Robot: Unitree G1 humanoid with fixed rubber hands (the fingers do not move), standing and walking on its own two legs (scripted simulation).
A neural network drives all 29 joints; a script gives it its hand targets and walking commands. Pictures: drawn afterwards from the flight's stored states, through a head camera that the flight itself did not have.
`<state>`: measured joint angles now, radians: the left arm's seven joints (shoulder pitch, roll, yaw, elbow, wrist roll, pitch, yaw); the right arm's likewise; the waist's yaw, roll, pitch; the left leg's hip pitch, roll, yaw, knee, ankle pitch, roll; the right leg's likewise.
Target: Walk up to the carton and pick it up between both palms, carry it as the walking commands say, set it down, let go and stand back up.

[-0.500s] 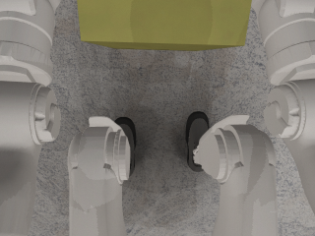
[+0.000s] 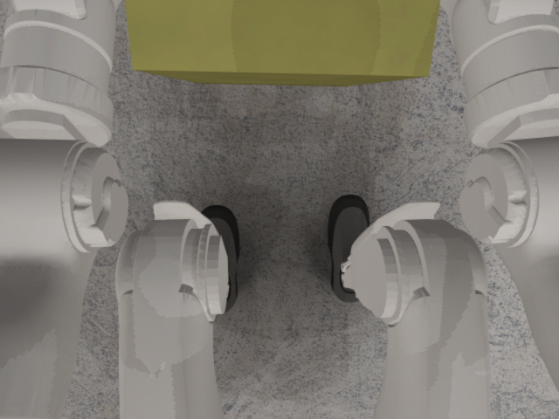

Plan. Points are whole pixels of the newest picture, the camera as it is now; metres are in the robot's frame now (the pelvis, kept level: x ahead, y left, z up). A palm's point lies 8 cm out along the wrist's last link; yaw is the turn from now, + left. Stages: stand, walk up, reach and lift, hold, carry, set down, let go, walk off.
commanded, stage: reach and lift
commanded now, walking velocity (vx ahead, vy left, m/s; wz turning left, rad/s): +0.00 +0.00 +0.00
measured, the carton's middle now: out of the picture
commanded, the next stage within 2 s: none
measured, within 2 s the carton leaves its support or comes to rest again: leaves its support in 0.56 s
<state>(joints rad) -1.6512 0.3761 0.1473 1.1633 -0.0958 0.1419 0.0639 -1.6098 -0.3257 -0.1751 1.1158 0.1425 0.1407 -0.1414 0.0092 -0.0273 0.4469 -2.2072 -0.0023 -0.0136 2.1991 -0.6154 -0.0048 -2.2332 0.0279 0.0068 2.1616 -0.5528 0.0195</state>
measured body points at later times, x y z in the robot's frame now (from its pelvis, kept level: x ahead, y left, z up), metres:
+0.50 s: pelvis +0.01 +0.00 -0.01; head +0.39 +0.02 +0.22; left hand +0.59 +0.18 -0.17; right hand +0.59 -0.15 -0.17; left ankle +0.10 +0.12 -0.34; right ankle +0.12 -0.12 -0.34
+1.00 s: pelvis +0.01 +0.00 +0.04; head +0.36 +0.02 +0.31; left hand +0.58 +0.18 -0.09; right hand +0.58 -0.14 -0.09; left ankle +0.10 +0.12 -0.34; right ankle +0.12 -0.12 -0.34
